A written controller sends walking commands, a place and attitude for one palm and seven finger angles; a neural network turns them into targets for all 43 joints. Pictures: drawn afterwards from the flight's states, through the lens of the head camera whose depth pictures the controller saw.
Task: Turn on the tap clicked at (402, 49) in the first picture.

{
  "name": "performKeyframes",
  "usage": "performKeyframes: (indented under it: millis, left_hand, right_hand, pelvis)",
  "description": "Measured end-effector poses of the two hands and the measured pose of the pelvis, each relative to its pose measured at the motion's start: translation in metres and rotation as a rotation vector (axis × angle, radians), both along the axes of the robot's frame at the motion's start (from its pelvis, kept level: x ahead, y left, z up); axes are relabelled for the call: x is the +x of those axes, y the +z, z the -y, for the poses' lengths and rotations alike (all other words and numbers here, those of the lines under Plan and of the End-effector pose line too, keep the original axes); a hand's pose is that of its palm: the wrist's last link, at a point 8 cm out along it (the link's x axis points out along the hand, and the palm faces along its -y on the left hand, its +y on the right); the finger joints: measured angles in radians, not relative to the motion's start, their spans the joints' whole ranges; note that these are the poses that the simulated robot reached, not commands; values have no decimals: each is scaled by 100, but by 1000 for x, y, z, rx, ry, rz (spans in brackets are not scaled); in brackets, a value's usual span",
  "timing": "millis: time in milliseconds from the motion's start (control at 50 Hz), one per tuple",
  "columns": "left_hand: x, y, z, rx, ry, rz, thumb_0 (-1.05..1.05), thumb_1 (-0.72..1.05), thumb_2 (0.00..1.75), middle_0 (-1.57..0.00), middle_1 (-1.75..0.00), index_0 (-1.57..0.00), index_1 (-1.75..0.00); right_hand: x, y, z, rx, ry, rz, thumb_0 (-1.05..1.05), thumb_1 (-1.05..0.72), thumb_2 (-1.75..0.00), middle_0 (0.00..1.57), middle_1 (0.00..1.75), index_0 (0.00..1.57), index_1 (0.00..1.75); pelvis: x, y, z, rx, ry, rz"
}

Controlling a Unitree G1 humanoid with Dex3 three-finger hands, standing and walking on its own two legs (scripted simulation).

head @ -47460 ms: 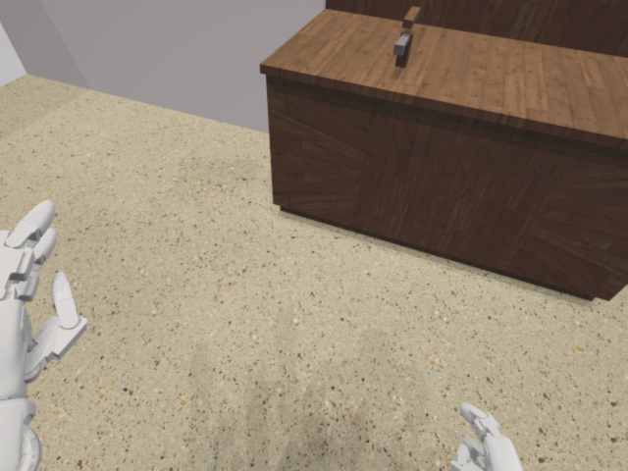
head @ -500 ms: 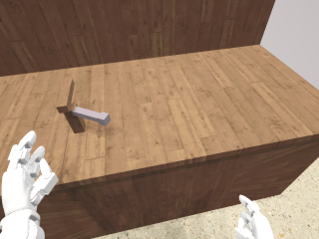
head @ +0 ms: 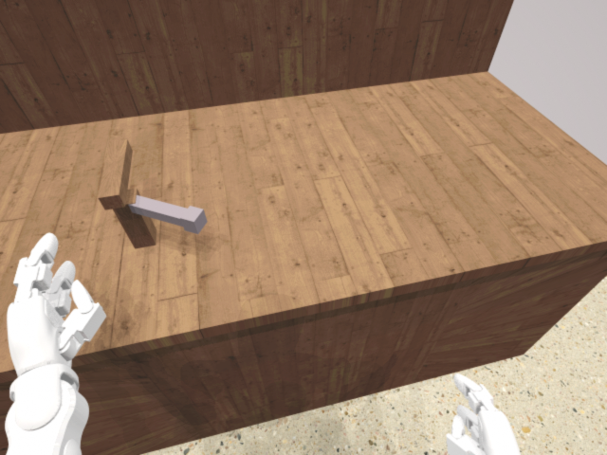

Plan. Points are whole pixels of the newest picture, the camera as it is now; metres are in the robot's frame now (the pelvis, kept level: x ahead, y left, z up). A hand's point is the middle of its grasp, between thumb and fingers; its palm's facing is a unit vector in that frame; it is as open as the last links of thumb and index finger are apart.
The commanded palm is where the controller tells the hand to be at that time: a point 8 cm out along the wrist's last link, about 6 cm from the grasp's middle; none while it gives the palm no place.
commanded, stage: reach beside the lever's end, fingers flat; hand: left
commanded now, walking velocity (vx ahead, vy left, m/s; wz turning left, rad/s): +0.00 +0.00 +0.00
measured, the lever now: (194, 219) +0.42 +0.22 +0.07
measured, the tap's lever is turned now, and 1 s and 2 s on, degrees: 57 57 57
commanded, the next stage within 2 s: push the lever round in 1.14 s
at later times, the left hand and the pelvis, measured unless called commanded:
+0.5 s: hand (100, 290) +0.29 +0.30 +0.07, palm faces +0.55 -0.83 -0.08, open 7.7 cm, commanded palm +0.25 +0.34 +0.07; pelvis +0.00 +0.01 -0.01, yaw -1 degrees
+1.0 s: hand (107, 280) +0.31 +0.31 +0.05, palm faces +0.54 -0.84 -0.08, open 7.8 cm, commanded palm +0.26 +0.35 +0.05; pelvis +0.00 +0.02 -0.01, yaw -1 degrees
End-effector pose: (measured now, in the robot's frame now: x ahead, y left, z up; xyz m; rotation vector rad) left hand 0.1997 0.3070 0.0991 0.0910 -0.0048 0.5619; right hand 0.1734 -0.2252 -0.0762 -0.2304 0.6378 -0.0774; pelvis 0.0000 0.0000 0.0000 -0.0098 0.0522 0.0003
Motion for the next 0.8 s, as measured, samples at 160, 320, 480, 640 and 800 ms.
performKeyframes:
  millis: [160,320,480,640,800]
  left_hand:
    - [13,-7,-9,-3,0,6,2,90,90,-18,-22,-18,-22]
    - [30,-17,-13,-10,-3,-3,2,90,90,-17,-20,-17,-20]
    - [39,-23,-25,-7,14,-6,2,90,90,-17,-18,-16,-18]
    - [49,-32,-32,-15,17,-4,2,90,90,-16,-16,-16,-16]
    - [64,-39,-38,-16,15,-7,2,90,90,-16,-15,-15,-16]
  right_hand:
    - [-4,-5,1,-14,-10,-30,1,-90,-90,20,30,21,30]
    - [-9,-9,1,-21,-27,-64,1,-90,-90,20,30,21,30]
    - [-16,-14,3,-25,-46,-103,1,-90,-90,20,30,21,30]
    - [-24,-22,6,-41,-55,-144,1,-90,-90,20,30,21,30]
    - [-35,-27,8,-50,-77,-182,1,-90,-90,20,30,21,30]
  pelvis:
    - [1,-1,-5,-4,-1,-15]
    - [2,-3,-8,-5,-7,-34]
    - [4,-5,-10,-9,-11,-52]
    - [2,-9,-12,-13,-8,-72]
    - [1,-13,-13,-16,-13,-93]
